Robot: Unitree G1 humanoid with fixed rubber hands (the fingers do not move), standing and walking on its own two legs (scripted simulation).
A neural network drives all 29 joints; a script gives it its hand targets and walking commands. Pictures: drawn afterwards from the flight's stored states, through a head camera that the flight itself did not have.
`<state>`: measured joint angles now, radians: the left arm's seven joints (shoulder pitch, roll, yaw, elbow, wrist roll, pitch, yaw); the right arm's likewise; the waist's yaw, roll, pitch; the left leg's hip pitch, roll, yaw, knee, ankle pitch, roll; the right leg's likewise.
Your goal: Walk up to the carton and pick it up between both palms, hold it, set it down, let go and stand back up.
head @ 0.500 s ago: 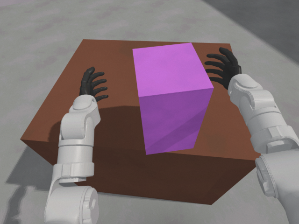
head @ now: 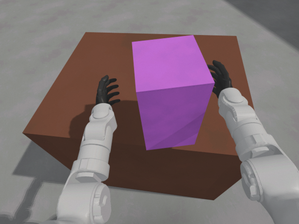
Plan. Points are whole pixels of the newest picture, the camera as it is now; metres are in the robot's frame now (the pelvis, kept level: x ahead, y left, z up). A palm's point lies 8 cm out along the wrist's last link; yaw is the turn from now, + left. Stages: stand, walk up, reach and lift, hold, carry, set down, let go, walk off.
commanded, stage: reach and lift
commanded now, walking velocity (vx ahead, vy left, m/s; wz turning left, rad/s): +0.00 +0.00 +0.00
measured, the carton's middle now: (167, 99) +0.45 +0.05 +0.06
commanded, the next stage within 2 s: none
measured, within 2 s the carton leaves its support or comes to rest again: neither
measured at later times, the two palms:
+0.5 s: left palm (117, 102) +0.39 +0.18 +0.10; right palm (212, 91) +0.46 -0.07 +0.10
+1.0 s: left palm (118, 103) +0.39 +0.18 +0.09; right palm (210, 92) +0.46 -0.07 +0.09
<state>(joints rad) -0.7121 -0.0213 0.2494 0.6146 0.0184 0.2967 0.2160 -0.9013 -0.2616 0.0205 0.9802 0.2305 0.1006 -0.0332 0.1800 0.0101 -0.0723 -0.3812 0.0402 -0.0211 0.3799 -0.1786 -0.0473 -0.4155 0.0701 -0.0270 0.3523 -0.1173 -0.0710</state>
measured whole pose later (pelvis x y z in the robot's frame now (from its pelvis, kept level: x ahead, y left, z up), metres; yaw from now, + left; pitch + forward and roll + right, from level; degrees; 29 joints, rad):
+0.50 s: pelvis +0.00 -0.01 +0.00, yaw +1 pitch +10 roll +0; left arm -0.70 -0.14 0.32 0.56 0.15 0.22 0.20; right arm -0.88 -0.11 -0.02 0.94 0.17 0.04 -0.12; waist 0.14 0.00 -0.05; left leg -0.36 0.05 -0.03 0.36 -0.18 -0.06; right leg -0.39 0.07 -0.03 0.35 -0.12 -0.08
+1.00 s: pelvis +0.00 -0.01 +0.00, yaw +0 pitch +11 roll +0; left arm -0.70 -0.11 0.24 0.52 0.07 0.27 0.27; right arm -0.89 -0.14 0.10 0.91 0.31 0.08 -0.20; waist 0.15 0.00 -0.07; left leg -0.44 0.06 -0.03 0.44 -0.21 -0.06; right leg -0.45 0.09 -0.04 0.38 -0.13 -0.09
